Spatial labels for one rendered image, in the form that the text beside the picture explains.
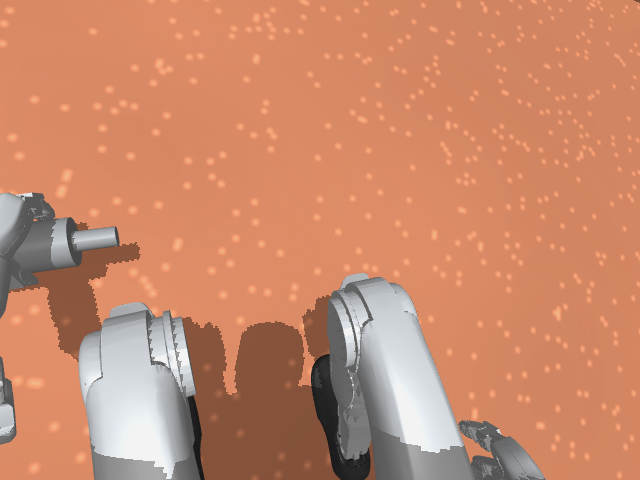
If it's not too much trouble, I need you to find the right robot foot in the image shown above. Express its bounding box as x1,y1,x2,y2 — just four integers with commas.
311,354,371,480

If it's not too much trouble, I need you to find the left robot foot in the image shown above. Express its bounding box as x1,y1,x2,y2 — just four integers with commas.
188,396,205,480

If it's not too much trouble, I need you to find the left robot hand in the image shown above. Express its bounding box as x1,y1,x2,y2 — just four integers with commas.
0,193,55,290

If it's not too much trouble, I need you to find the left robot arm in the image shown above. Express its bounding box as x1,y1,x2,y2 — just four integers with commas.
0,257,16,445

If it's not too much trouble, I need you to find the bottle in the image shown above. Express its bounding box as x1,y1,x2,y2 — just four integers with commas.
13,217,119,273

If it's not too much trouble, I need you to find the right robot hand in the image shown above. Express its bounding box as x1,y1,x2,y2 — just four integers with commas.
458,420,546,480

